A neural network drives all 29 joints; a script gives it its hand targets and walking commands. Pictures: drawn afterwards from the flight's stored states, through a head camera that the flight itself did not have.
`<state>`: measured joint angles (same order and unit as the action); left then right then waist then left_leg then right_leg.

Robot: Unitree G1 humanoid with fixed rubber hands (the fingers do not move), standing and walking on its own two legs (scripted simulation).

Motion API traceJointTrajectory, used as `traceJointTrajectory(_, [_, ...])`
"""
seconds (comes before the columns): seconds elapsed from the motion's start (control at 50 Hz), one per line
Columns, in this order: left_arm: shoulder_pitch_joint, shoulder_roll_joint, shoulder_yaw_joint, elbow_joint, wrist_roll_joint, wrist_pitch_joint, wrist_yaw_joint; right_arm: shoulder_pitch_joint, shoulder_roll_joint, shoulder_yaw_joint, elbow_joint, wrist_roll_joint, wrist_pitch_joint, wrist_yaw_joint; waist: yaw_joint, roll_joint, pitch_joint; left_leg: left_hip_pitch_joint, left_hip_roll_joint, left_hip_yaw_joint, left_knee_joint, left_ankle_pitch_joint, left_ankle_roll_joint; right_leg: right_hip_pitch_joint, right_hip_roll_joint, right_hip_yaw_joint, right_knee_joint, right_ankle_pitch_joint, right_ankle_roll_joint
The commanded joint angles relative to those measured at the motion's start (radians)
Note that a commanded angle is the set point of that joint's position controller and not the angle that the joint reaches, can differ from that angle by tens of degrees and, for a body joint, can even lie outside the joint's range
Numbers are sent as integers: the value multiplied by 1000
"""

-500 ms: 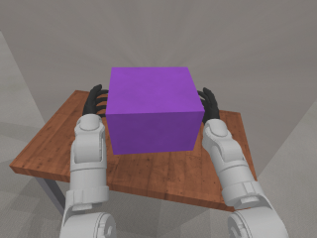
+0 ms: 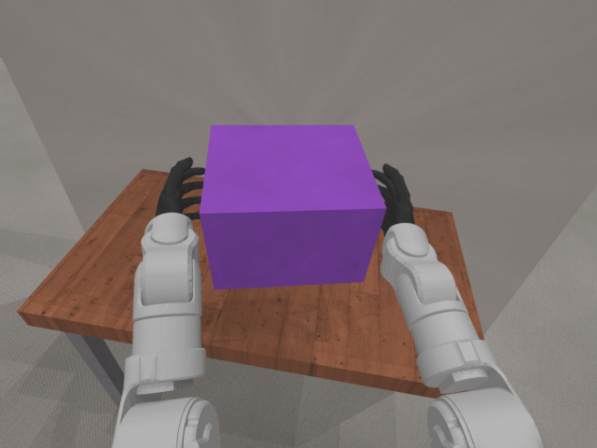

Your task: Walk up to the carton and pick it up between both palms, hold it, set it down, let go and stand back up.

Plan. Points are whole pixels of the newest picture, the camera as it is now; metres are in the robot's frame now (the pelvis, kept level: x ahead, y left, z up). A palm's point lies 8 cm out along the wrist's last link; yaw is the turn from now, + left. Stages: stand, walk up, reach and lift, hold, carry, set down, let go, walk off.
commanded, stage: hold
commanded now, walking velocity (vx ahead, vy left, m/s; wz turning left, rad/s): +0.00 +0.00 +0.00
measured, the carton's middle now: (287, 203) +0.40 +0.01 +0.16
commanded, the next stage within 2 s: set down in 0.50 s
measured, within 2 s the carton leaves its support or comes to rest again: neither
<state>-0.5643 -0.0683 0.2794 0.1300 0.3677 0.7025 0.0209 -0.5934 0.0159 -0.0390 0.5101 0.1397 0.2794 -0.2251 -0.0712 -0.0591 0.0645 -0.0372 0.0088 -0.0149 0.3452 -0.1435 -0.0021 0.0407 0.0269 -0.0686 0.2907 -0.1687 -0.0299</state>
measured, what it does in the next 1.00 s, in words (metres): stands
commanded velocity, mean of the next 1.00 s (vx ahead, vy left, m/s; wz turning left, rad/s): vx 0.00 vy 0.00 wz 0.00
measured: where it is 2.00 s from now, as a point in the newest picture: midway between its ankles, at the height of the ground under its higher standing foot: outside the picture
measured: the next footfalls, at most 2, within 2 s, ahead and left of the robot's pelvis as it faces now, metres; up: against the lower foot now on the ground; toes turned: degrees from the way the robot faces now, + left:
none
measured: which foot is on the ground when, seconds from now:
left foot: down 0.00-1.00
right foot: down 0.00-1.00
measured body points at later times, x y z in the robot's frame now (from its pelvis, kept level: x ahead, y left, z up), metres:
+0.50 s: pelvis +0.00 +0.00 +0.00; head -0.04 +0.03 +0.45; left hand +0.37 +0.16 +0.17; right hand +0.37 -0.14 +0.16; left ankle +0.04 +0.12 -0.75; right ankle +0.01 -0.10 -0.75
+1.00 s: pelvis +0.01 +0.00 +0.00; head -0.02 +0.03 +0.45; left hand +0.37 +0.17 +0.10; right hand +0.38 -0.13 +0.14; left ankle +0.04 +0.12 -0.75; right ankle +0.01 -0.10 -0.75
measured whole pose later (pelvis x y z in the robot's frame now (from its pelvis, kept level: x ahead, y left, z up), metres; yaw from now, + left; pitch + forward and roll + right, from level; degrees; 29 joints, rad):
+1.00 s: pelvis +0.01 +0.00 +0.00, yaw +1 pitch -10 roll +0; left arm -0.43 -0.11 0.30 0.24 0.41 0.50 -0.04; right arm -0.52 0.09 -0.13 0.61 -0.04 -0.06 -0.15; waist -0.04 -0.07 0.10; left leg 0.01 -0.01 -0.01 0.31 -0.14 0.00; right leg 0.08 0.01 -0.08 0.28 -0.19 -0.02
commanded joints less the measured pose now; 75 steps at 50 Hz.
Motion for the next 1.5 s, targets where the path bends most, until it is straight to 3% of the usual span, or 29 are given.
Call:
traceJointTrajectory(0.0, [-692, -514, -526, -170, -193, -76, -174, -878, 502, 380, -375, 68, -100, 119, -16, 102, -463, 228, -27, 31, 7, 268, -23, -8, 12, -20, -45, 192, 67])
traceJointTrajectory(0.48, [-688, -508, -513, -161, -191, -72, -176, -866, 503, 362, -359, 50, -96, 123, -14, 88, -437, 202, -26, 37, -15, 205, -10, -13, 5, -19, -52, 156, 69])
traceJointTrajectory(0.5, [-672, -514, -501, -148, -169, -70, -185, -864, 527, 387, -352, 68, -97, 123, 7, 83, -431, 183, -27, 47, -34, 168, 6, 34, 0, -18, -41, 164, 75])
traceJointTrajectory(0.52, [-676, -513, -493, -153, -164, -75, -193, -871, 535, 392, -359, 68, -102, 123, 9, 77, -436, 158, -30, 53, -43, 151, 13, 62, -3, -12, -34, 178, 81])
traceJointTrajectory(0.62, [-664, -503, -458, -118, -138, -130, -214, -880, 540, 370, -363, 17, -177, 132, 29, 66, -439, 118, -35, 69, -62, 115, 27, 87, -12, -18, -28, 191, 88])
traceJointTrajectory(0.76, [-568, -480, -396, -13, -71, -219, -239, -729, 467, 224, -209, -137, -315, 172, 18, 74, -311, 135, -15, 92, -98, 51, 12, 23, -19, -62, -60, 69, 64])
traceJointTrajectory(0.88, [-559, -487, -437, -67, -77, -293, -231, -638, 456, 228, -141, -181, -407, 182, -3, 85, -331, 178, -7, 94, -73, 174, -16, 39, -15, -79, -51, 157, 59])
traceJointTrajectory(0.96, [-631, -513, -516, -137, -110, -381, -189, -595, 499, 268, -100, -193, -466, 193, -9, 101, -433, 236, -1, 83, -40, 309, -43, 36, -7, -82, -32, 254, 58])
traceJointTrajectory(1.06, [-618, -547, -580, -165, -120, -466, -136, -546, 547, 342, -99, -183, -511, 192, 11, 113, -524, 269, 3, 65, 1, 468, -56, 65, -3, -63, -13, 408, 64])
traceJointTrajectory(1.28, [-530, -499, -491, -40, -93, -459, -147, -549, 552, 385, -105, -167, -500, 170, 75, 46, -442, 50, -16, 82, -62, 226, 4, 163, -39, -13, 10, 449, 93])
traceJointTrajectory(1.36, [-530, -497, -461, -12, -85, -470, -158, -535, 555, 361, -69, -178, -505, 173, 78, 46, -449, 44, -16, 89, -70, 210, 9, 172, -41, -12, 11, 453, 92])
traceJointTrajectory(1.48, [-567, -513, -453, 37, -85, -525, -160, -510, 563, 298, 2, -226, -537, 180, 55, 64, -480, 72, -12, 93, -59, 243, -9, 144, -37, -22, 7, 464, 86])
